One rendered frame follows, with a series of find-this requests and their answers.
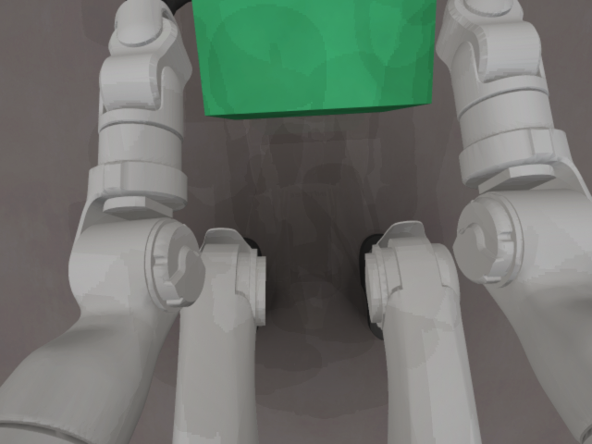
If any robot right upper arm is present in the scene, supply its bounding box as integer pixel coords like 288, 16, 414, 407
453, 189, 592, 444

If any right robot shin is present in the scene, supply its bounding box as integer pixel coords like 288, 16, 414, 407
376, 221, 460, 327

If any left robot shin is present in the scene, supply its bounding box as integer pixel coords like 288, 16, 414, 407
179, 228, 252, 312

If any left robot forearm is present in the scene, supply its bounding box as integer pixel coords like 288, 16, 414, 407
68, 0, 192, 295

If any robot shin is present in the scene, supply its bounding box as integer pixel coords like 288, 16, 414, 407
179, 228, 252, 312
376, 221, 460, 327

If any carton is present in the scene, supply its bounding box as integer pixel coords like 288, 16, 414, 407
191, 0, 437, 120

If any right robot forearm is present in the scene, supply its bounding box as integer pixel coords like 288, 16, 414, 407
436, 0, 592, 202

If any robot left upper arm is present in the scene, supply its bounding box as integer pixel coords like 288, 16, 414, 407
0, 217, 205, 444

